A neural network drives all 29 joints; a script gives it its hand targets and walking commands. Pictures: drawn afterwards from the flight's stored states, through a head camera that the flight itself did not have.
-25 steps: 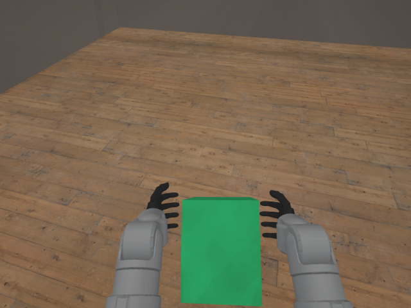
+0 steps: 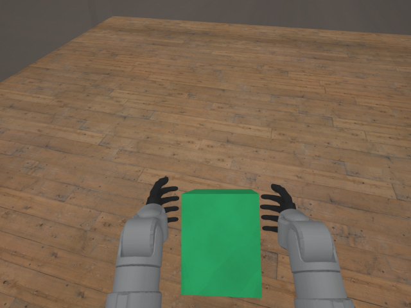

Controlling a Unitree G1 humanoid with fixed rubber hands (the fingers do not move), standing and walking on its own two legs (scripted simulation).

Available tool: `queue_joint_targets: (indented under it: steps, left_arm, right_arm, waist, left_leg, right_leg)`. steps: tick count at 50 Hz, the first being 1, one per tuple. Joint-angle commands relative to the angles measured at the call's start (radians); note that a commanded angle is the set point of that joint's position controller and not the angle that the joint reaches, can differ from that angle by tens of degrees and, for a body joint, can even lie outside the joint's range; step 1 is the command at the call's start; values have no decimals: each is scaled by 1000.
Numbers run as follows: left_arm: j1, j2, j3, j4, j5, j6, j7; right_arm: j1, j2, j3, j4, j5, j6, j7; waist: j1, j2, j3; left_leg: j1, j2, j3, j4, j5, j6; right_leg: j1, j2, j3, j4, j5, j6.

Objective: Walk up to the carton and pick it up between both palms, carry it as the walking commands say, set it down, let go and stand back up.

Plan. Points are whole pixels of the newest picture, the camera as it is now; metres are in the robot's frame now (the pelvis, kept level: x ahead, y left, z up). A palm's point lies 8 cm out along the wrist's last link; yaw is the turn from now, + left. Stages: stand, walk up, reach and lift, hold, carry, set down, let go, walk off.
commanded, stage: carry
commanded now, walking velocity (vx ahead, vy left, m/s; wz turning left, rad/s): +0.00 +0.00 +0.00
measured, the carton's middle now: (222, 233) +0.34 -0.01 -0.09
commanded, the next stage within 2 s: hold in 1.04 s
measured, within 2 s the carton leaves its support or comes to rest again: neither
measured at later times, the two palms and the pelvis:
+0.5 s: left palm (159, 210) +0.30 +0.12 +0.07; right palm (292, 217) +0.29 -0.13 +0.06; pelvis +0.01 -0.01 +0.00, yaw +0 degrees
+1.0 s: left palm (162, 211) +0.30 +0.11 +0.07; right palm (296, 218) +0.29 -0.14 +0.06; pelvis +0.01 -0.01 +0.00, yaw +0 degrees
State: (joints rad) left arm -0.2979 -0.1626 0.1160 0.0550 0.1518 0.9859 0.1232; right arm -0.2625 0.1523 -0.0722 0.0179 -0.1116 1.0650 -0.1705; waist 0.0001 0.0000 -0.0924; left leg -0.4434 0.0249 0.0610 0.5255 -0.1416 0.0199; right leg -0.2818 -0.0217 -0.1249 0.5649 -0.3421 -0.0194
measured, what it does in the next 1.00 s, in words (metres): stands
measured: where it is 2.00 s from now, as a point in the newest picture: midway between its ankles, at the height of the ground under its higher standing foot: outside the picture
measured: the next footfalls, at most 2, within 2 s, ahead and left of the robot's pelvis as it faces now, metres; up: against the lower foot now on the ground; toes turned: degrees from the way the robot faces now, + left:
none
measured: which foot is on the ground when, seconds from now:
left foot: down 0.00-1.00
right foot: down 0.00-1.00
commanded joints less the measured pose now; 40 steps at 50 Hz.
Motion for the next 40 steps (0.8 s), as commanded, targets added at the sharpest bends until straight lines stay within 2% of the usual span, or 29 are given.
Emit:
queue_joint_targets:
  steps: [1, 3, 5, 6, 8, 10, 11, 13, 16, 18, 20, 22, 25, 26, 28, 29, 30, 32, 35, 37, 38, 40]
  left_arm:
    - [-311, -1020, -561, -154, -360, -9, -237]
    - [-344, -1016, -556, -168, -369, 12, -230]
    - [-284, -977, -527, -116, -342, 19, -227]
    - [-247, -961, -496, -47, -308, 15, -230]
    - [-217, -952, -467, 11, -276, -11, -240]
    - [-236, -975, -519, -70, -314, -22, -247]
    - [-289, -996, -548, -121, -340, -17, -245]
    - [-316, -996, -564, -159, -363, 5, -236]
    - [-268, -964, -525, -93, -330, 16, -232]
    - [-233, -949, -486, -19, -294, -3, -237]
    - [-273, -976, -530, -101, -331, -11, -241]
    - [-312, -992, -564, -166, -363, -3, -237]
    - [-291, -964, -522, -110, -338, 18, -232]
    - [-268, -954, -499, -66, -316, 14, -235]
    - [-243, -951, -497, -56, -303, 0, -240]
    - [-249, -963, -502, -61, -310, -5, -241]
    - [-270, -976, -538, -114, -337, -1, -241]
    - [-313, -989, -561, -165, -362, 12, -236]
    - [-292, -965, -527, -118, -342, 29, -234]
    - [-276, -969, -535, -125, -347, 31, -237]
    - [-264, -964, -516, -89, -326, 26, -238]
    - [-287, -972, -547, -139, -352, 31, -240]
  right_arm:
    - [-619, 981, 616, -339, 372, -91, 260]
    - [-649, 973, 604, -352, 379, -71, 251]
    - [-585, 941, 578, -300, 346, -66, 246]
    - [-543, 929, 545, -229, 311, -69, 250]
    - [-503, 922, 519, -160, 279, -94, 259]
    - [-544, 955, 582, -251, 321, -103, 265]
    - [-585, 972, 600, -288, 346, -98, 264]
    - [-613, 966, 612, -333, 372, -78, 256]
    - [-553, 930, 565, -258, 334, -68, 254]
    - [-526, 924, 536, -190, 300, -87, 260]
    - [-552, 948, 581, -257, 336, -92, 265]
    - [-603, 965, 611, -333, 370, -84, 261]
    - [-585, 936, 577, -280, 347, -64, 254]
    - [-564, 930, 557, -239, 322, -68, 255]
    - [-538, 929, 559, -227, 312, -82, 262]
    - [-553, 942, 569, -238, 321, -87, 263]
    - [-574, 957, 601, -289, 347, -83, 263]
    - [-608, 966, 613, -330, 372, -69, 260]
    - [-580, 940, 579, -279, 346, -53, 256]
    - [-566, 945, 588, -290, 349, -51, 258]
    - [-554, 946, 572, -252, 331, -55, 261]
    - [-570, 957, 599, -294, 355, -51, 262]
  waist:
    - [2, 17, -328]
    - [1, 15, -327]
    - [-1, -8, -314]
    - [1, 4, -314]
    - [1, -12, -304]
    - [1, -23, -286]
    - [2, -8, -291]
    - [0, 3, -275]
    - [-1, 16, -272]
    - [0, 3, -278]
    - [2, -4, -275]
    - [1, 1, -278]
    - [-2, -15, -247]
    - [-2, -22, -249]
    - [1, -14, -261]
    - [2, -11, -267]
    - [1, -4, -276]
    - [3, 3, -268]
    - [1, -16, -249]
    - [2, -14, -269]
    - [4, -12, -269]
    - [4, 2, -274]
  left_leg:
    - [269, 112, -96, -1, 288, 35]
    - [269, 111, -95, -7, 257, 34]
    - [263, 113, -99, -7, 230, 36]
    - [267, 111, -98, -9, 227, 35]
    - [253, 111, -95, 1, 262, 36]
    - [246, 110, -94, 8, 274, 36]
    - [248, 107, -92, 3, 261, 36]
    - [250, 104, -92, -12, 198, 32]
    - [251, 108, -96, -19, 167, 30]
    - [255, 109, -93, -8, 215, 32]
    - [243, 107, -93, 0, 245, 32]
    - [254, 103, -88, -5, 224, 29]
    - [236, 95, -82, -14, 134, 27]
    - [236, 98, -84, -14, 151, 28]
    - [237, 98, -73, -3, 198, 27]
    - [244, 100, -82, 1, 222, 28]
    - [239, 99, -77, 1, 232, 26]
    - [244, 102, -82, -3, 204, 28]
    - [233, 98, -73, -6, 162, 26]
    - [241, 98, -70, 5, 203, 27]
    - [239, 97, -69, 5, 222, 28]
    - [245, 100, -70, -1, 217, 27]
  right_leg:
    - [49, -116, 84, -51, 245, -1]
    - [42, -116, 87, -55, 216, -5]
    - [31, -113, 84, -64, 197, -2]
    - [33, -112, 87, -62, 187, -4]
    - [47, -116, 78, -54, 237, 1]
    - [38, -118, 81, -52, 268, 0]
    - [45, -122, 82, -53, 261, -4]
    - [20, -116, 83, -72, 176, -6]
    - [18, -117, 84, -85, 132, -6]
    - [36, -117, 81, -72, 186, -3]
    - [45, -119, 79, -62, 235, -5]
    - [46, -117, 79, -64, 216, -6]
    - [28, -131, 93, -100, 171, -13]
    - [35, -128, 86, -94, 180, -10]
    - [55, -131, 81, -75, 248, -10]
    - [59, -127, 81, -65, 261, -9]
    - [66, -126, 75, -57, 266, -10]
    - [52, -124, 82, -68, 237, -12]
    - [38, -134, 89, -90, 218, -15]
    - [60, -130, 82, -68, 275, -13]
    - [68, -132, 81, -61, 293, -13]
    - [54, -129, 82, -60, 261, -14]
